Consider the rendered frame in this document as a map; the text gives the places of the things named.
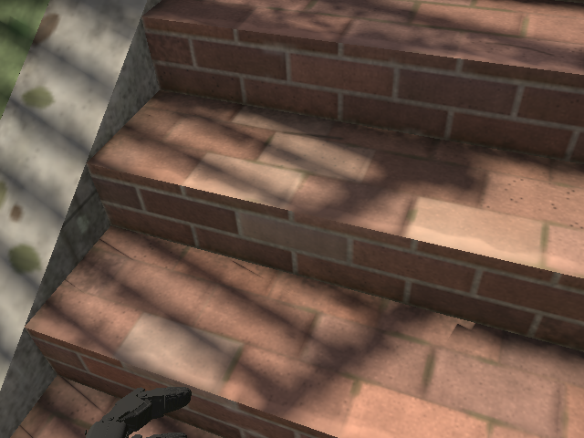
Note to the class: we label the left robot hand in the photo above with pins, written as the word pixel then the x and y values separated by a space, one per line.
pixel 138 408

